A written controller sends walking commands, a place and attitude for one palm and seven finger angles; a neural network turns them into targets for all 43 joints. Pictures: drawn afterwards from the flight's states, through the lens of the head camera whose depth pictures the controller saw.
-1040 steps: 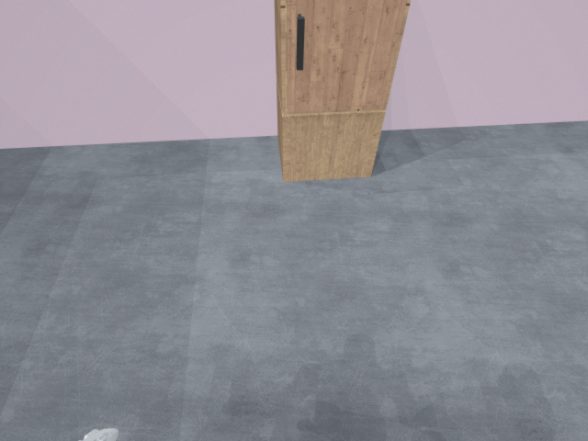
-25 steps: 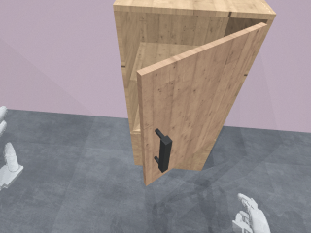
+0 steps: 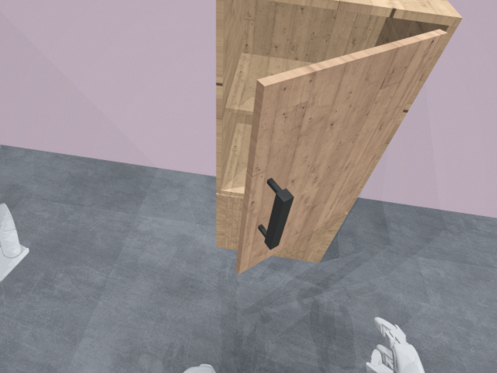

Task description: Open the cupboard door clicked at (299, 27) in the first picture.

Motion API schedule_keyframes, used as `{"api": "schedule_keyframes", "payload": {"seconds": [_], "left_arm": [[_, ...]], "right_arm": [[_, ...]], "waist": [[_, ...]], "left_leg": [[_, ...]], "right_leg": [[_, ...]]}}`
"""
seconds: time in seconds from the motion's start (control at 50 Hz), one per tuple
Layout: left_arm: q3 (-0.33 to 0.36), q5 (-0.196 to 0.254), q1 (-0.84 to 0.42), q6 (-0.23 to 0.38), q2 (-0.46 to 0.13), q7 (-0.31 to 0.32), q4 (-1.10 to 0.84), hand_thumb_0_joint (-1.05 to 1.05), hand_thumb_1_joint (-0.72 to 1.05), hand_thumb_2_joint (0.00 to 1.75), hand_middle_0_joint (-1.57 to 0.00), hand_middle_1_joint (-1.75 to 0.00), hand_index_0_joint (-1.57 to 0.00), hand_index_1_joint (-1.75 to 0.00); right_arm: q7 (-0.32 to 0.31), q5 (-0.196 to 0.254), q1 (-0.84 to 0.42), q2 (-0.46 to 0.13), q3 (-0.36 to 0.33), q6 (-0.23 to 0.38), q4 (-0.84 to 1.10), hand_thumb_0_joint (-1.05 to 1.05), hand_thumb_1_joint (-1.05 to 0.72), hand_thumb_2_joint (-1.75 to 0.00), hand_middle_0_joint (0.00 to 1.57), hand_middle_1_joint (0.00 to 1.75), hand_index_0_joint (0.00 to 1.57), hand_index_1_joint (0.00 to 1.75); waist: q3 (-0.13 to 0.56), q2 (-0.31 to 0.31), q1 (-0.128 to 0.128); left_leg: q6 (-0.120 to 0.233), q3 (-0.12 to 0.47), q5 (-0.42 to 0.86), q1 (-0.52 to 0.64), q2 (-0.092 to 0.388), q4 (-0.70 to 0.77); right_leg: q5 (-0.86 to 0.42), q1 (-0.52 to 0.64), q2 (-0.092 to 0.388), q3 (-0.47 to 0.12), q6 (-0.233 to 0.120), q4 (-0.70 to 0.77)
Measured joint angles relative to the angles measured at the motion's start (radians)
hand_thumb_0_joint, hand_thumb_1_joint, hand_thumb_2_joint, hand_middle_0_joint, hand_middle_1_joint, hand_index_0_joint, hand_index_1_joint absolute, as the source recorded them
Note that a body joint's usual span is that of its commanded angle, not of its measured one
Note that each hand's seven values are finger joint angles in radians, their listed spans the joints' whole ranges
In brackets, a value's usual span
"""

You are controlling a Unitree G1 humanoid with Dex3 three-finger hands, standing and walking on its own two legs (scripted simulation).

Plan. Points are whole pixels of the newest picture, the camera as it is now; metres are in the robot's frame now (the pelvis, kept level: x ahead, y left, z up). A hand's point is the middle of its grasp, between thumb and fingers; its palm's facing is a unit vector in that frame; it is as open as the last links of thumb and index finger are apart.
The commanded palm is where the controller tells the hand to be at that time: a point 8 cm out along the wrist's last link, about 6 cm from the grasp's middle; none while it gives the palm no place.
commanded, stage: step back with the hand held close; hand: left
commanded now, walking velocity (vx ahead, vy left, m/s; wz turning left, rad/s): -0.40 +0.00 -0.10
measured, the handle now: (271, 215) +0.42 -0.03 -0.04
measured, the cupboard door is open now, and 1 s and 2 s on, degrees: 40 40 40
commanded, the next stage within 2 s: stop stepping back and stand still in 0.22 s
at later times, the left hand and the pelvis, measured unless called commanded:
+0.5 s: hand out of the picture +0.09 +0.20 +0.18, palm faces +0.29 -0.77 -0.56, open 7.4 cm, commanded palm +0.06 +0.23 +0.19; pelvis -0.12 -0.05 +0.01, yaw -7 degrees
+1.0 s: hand out of the picture +0.01 +0.22 +0.18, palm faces +0.42 -0.80 -0.42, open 7.4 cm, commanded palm -0.04 +0.26 +0.19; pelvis -0.20 -0.04 +0.01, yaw -3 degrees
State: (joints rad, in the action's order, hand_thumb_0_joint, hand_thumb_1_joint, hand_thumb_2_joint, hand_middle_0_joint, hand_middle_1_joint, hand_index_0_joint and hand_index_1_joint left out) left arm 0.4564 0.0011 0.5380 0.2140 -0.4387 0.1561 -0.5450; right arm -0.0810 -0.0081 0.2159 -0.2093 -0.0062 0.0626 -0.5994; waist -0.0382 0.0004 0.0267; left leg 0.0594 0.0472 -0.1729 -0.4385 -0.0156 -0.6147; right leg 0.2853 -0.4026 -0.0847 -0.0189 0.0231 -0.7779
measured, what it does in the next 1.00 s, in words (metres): walks backwards: right foot, then left foot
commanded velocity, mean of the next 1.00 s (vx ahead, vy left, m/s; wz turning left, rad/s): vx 0.02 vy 0.04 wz -0.01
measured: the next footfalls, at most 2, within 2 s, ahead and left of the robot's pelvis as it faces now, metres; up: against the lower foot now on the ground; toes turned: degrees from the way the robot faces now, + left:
right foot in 0.26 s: -0.19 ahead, -0.11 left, +0.00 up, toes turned -6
left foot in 0.50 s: -0.05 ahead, +0.03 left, +0.00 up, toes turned -4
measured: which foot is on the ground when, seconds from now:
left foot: down 0.00-0.30, up 0.32-0.48, down 0.50-0.70, up 0.72-1.00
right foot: up 0.00-0.24, down 0.26-1.00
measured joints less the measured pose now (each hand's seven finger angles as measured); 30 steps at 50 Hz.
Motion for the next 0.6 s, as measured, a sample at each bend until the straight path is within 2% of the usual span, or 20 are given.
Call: {"api": "schedule_keyframes", "payload": {"seconds": [0.06, 0.12, 0.18, 0.26, 0.28, 0.3, 0.32, 0.34, 0.38, 0.4, 0.44, 0.5, 0.52, 0.56, 0.6], "left_arm": [[0.026, 0.011, 0.022, 0.011, -0.002, 0.004, -0.011, 0.01, 0.89, 0.9, -0.22, -0.3, -0.21, -0.3], [0.021, 0.03, 0.026, 0.006, 0.022, 0.011, -0.019, 0.01, 0.89, 0.9, -0.21, -0.3, -0.21, -0.3], [-0.011, 0.044, -0.013, -0.009, 0.033, 0.002, -0.016, 0.01, 0.9, 0.9, -0.21, -0.3, -0.2, -0.3], [-0.008, 0.063, -0.032, -0.017, -0.027, -0.034, -0.043, 0.01, 0.9, 0.9, -0.21, -0.3, -0.2, -0.3], [0.001, 0.069, -0.025, -0.015, -0.046, -0.044, -0.055, 0.01, 0.9, 0.9, -0.21, -0.3, -0.2, -0.3], [0.004, 0.072, -0.018, -0.01, -0.056, -0.056, -0.065, 0.01, 0.9, 0.9, -0.21, -0.3, -0.2, -0.3], [0.004, 0.074, -0.003, -0.004, -0.064, -0.066, -0.076, 0.01, 0.89, 0.9, -0.21, -0.3, -0.21, -0.3], [0.008, 0.075, 0.02, 0.008, -0.079, -0.074, -0.085, 0.01, 0.89, 0.9, -0.22, -0.3, -0.21, -0.3], [0.04, 0.07, 0.095, 0.022, -0.113, -0.075, -0.098, 0.01, 0.89, 0.9, -0.22, -0.3, -0.21, -0.3], [0.058, 0.068, 0.133, 0.016, -0.122, -0.069, -0.1, 0.01, 0.89, 0.9, -0.22, -0.3, -0.21, -0.3], [0.07, 0.068, 0.18, -0.007, -0.109, -0.05, -0.088, 0.01, 0.89, 0.9, -0.22, -0.3, -0.22, -0.3], [0.036, 0.073, 0.164, -0.043, -0.049, -0.012, -0.027, 0.01, 0.89, 0.9, -0.22, -0.3, -0.22, -0.3], [0.019, 0.073, 0.135, -0.055, -0.031, -0.003, -0.002, 0.01, 0.89, 0.9, -0.22, -0.3, -0.22, -0.3], [-0.016, 0.068, 0.052, -0.075, 0.002, 0.01, 0.062, 0.01, 0.89, 0.9, -0.22, -0.3, -0.21, -0.3], [-0.04, 0.059, 0.006, -0.094, 0.028, 0.015, 0.104, 0.01, 0.89, 0.9, -0.22, -0.3, -0.21, -0.3]], "right_arm": [[0.012, -0.011, 0.009, 0.02, 0.005, 0.027, -0.021, 0.01, -0.9, -0.9, 0.2, 0.3, 0.2, 0.3], [0.029, -0.022, -0.021, 0.034, 0.019, 0.053, -0.042, 0.01, -0.9, -0.9, 0.2, 0.3, 0.2, 0.3], [0.044, -0.029, -0.088, 0.038, 0.025, 0.068, -0.047, 0.01, -0.9, -0.9, 0.2, 0.3, 0.21, 0.3], [0.066, -0.026, -0.186, 0.05, 0.032, 0.058, -0.012, 0.01, -0.9, -0.9, 0.21, 0.3, 0.21, 0.3], [0.07, -0.023, -0.205, 0.05, 0.034, 0.052, 0.003, 0.01, -0.9, -0.9, 0.21, 0.3, 0.21, 0.3], [0.074, -0.018, -0.218, 0.043, 0.034, 0.043, 0.016, 0.01, -0.9, -0.9, 0.21, 0.3, 0.21, 0.3], [0.074, -0.01, -0.219, 0.037, 0.034, 0.027, 0.024, 0.01, -0.9, -0.9, 0.21, 0.3, 0.21, 0.3], [0.07, 0.005, -0.208, 0.036, 0.035, 0.011, 0.026, 0.01, -0.9, -0.9, 0.21, 0.3, 0.21, 0.3], [0.061, 0.022, -0.161, 0.039, 0.043, -0.016, 0.023, 0.01, -0.9, -0.9, 0.21, 0.3, 0.21, 0.3], [0.055, 0.024, -0.132, 0.039, 0.046, -0.027, 0.022, 0.01, -0.9, -0.9, 0.21, 0.3, 0.21, 0.3], [0.039, 0.026, -0.076, 0.023, 0.049, -0.037, 0.017, 0.01, -0.9, -0.9, 0.2, 0.3, 0.21, 0.3], [0.017, 0.028, -0.011, -0.033, 0.036, -0.032, -0.002, 0.01, -0.9, -0.9, 0.2, 0.3, 0.21, 0.3], [0.011, 0.033, 0.004, -0.051, 0.026, -0.03, -0.01, 0.01, -0.9, -0.9, 0.2, 0.3, 0.21, 0.3], [0.001, 0.042, 0.013, -0.066, 0.008, -0.033, -0.033, 0.01, -0.9, -0.9, 0.2, 0.3, 0.2, 0.3], [0.001, 0.037, 0.017, -0.07, 0.002, -0.032, -0.034, 0.01, -0.9, -0.9, 0.2, 0.3, 0.2, 0.3]], "waist": [[0.044, -0.005, -0.018], [0.072, -0.018, -0.045], [0.052, -0.017, -0.059], [-0.006, -0.031, -0.051], [-0.021, -0.029, -0.048], [-0.039, -0.006, -0.041], [-0.054, 0.017, -0.031], [-0.057, 0.018, -0.021], [-0.031, -0.028, -0.016], [-0.009, -0.05, -0.018], [0.034, -0.071, -0.025], [0.089, -0.036, -0.026], [0.101, -0.02, -0.02], [0.098, -0.022, -0.015], [0.093, -0.03, -0.009]], "left_leg": [[-0.009, 0.002, 0.038, -0.013, 0.011, 0.063], [-0.018, -0.025, 0.099, -0.036, 0.025, 0.146], [-0.027, -0.049, 0.17, -0.063, 0.039, 0.218], [-0.047, -0.084, 0.253, -0.106, 0.054, 0.264], [-0.054, -0.089, 0.268, -0.12, 0.061, 0.261], [-0.061, -0.08, 0.278, -0.133, 0.08, 0.249], [-0.061, -0.065, 0.235, -0.143, 0.095, 0.212], [-0.066, -0.047, 0.111, -0.161, 0.088, 0.134], [-0.07, -0.046, -0.071, -0.191, 0.045, -0.059], [-0.07, -0.061, -0.106, -0.186, 0.028, -0.117], [-0.064, -0.097, -0.112, -0.127, 0.004, -0.128], [-0.037, -0.128, -0.002, 0.031, -0.014, -0.002], [-0.016, -0.122, -0.026, 0.073, -0.015, 0.057], [0.002, -0.113, -0.053, 0.101, -0.03, 0.095], [-0.003, -0.114, -0.021, 0.104, -0.036, 0.102]], "right_leg": [[0.104, 0.094, -0.02, -0.006, -0.005, -0.035], [0.175, 0.187, -0.008, -0.009, -0.01, 0.052], [0.162, 0.25, 0.002, -0.015, -0.011, 0.163], [0.125, 0.276, 0.015, -0.011, -0.013, 0.269], [0.163, 0.28, 0.015, -0.002, -0.03, 0.297], [0.186, 0.282, -0.003, 0.012, -0.065, 0.312], [0.168, 0.287, -0.024, 0.025, -0.085, 0.317], [0.134, 0.287, -0.029, 0.035, -0.09, 0.317], [0.119, 0.279, -0.005, 0.03, -0.087, 0.311], [0.118, 0.275, 0.007, 0.023, -0.088, 0.308], [0.112, 0.275, 0.022, 0.009, -0.092, 0.31], [0.112, 0.277, 0.019, 0.013, -0.075, 0.295], [0.118, 0.271, 0.014, 0.025, -0.063, 0.275], [0.127, 0.255, 0.028, 0.039, -0.032, 0.217], [0.133, 0.238, 0.037, 0.041, -0.003, 0.177]]}}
